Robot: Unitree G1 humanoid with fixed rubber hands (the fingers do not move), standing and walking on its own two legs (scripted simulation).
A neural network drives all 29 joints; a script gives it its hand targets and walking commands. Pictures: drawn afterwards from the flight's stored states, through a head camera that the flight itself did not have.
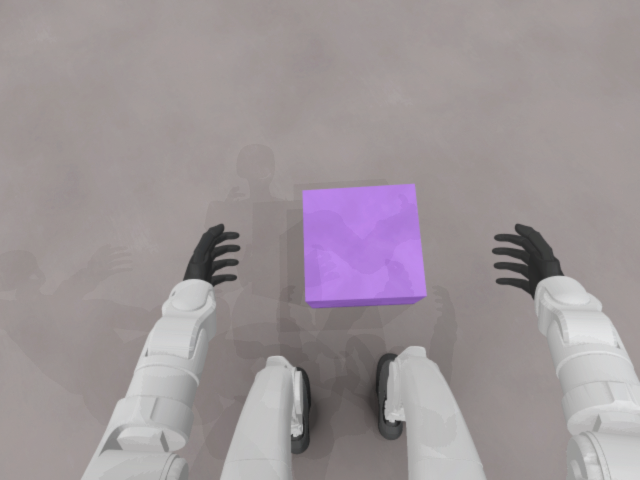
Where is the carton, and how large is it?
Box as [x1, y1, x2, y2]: [302, 184, 426, 307]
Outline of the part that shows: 414,184 302,190 305,301 312,307 413,303 426,295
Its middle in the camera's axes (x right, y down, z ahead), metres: +0.10 +0.02 +1.00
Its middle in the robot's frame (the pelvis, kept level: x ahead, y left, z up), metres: +0.50 -0.04 -0.59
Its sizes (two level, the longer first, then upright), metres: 0.277 0.275 0.185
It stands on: the floor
